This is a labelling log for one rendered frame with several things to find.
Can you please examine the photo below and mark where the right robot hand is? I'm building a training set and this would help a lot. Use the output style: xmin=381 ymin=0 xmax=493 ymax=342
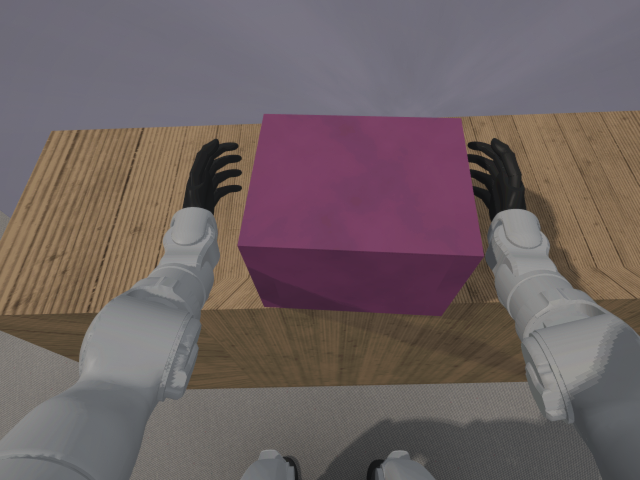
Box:
xmin=467 ymin=138 xmax=527 ymax=222

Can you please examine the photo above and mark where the robot left upper arm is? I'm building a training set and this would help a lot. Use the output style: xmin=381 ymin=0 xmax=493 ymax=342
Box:
xmin=0 ymin=295 xmax=201 ymax=480

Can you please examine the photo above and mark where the robot shin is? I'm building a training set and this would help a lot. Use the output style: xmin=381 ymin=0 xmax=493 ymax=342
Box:
xmin=258 ymin=450 xmax=286 ymax=463
xmin=382 ymin=450 xmax=410 ymax=464

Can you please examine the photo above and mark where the pedestal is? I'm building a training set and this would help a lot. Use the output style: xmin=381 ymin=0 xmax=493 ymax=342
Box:
xmin=0 ymin=111 xmax=640 ymax=389

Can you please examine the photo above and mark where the left robot hand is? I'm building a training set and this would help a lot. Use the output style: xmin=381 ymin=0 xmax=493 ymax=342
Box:
xmin=182 ymin=139 xmax=242 ymax=216

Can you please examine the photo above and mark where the carton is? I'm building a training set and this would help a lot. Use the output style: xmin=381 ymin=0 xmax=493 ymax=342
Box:
xmin=237 ymin=114 xmax=484 ymax=316

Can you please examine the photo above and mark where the left robot forearm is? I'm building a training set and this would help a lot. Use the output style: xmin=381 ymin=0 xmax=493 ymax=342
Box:
xmin=79 ymin=207 xmax=220 ymax=376

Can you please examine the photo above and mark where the robot right upper arm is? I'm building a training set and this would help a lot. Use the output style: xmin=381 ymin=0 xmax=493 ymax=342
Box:
xmin=521 ymin=314 xmax=640 ymax=480

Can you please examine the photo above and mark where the right robot shin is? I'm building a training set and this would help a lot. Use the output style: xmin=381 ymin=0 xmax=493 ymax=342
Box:
xmin=382 ymin=450 xmax=410 ymax=464

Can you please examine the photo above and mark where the left robot shin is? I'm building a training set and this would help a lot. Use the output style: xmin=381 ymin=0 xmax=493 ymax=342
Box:
xmin=258 ymin=450 xmax=286 ymax=463

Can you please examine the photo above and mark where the right robot forearm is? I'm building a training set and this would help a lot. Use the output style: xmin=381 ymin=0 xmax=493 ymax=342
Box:
xmin=485 ymin=209 xmax=640 ymax=346

